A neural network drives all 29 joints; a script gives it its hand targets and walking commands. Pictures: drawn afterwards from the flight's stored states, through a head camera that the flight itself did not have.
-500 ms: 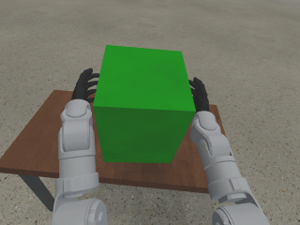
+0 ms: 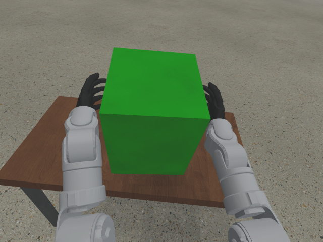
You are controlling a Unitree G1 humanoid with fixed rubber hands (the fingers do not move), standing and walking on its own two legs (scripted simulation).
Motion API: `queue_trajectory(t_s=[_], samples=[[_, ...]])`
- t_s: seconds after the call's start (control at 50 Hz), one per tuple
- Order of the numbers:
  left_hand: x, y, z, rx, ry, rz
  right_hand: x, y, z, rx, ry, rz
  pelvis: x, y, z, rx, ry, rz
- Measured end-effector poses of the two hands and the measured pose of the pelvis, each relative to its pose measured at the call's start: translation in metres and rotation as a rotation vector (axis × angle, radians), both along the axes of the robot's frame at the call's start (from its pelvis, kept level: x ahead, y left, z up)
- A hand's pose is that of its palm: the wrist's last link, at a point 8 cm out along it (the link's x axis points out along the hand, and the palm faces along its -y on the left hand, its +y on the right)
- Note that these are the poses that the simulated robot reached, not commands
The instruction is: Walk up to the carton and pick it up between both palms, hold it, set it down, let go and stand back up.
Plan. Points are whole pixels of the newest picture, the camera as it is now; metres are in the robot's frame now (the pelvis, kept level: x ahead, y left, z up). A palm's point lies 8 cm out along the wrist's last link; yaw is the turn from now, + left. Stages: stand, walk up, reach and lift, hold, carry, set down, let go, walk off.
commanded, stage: hold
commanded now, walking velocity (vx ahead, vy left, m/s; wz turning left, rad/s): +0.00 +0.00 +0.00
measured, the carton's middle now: (151, 116) +0.41 +0.01 +0.13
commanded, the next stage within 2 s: none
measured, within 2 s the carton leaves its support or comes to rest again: neither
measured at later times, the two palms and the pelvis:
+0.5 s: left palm (87, 109) +0.37 +0.15 +0.19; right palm (214, 117) +0.36 -0.13 +0.17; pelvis +0.00 +0.00 +0.00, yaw +0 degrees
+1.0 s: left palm (88, 108) +0.37 +0.15 +0.19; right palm (215, 117) +0.36 -0.13 +0.17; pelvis +0.00 +0.00 +0.00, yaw +0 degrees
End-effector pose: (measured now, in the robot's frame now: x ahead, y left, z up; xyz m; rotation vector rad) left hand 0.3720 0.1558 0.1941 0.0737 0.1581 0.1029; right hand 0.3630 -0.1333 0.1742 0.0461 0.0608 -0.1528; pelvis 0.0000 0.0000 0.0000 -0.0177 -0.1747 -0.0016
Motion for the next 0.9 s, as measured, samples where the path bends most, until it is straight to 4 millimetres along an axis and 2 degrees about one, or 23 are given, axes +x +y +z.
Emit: queue_trajectory(t_s=[0.9], samples=[[0.0004,-0.0012,-0.0007,0.0,0.003,0.001,0.0008,-0.0012,0.0,-0.001,-0.001,0.001,0.0004,-0.0003,0.0001,0.0,-0.001,-0.001]])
